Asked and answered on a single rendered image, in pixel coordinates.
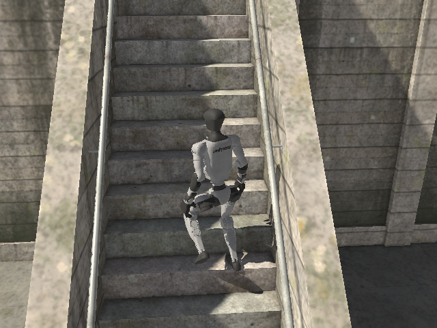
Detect stairs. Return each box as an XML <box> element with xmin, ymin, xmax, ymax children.
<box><xmin>99</xmin><ymin>0</ymin><xmax>281</xmax><ymax>328</ymax></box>

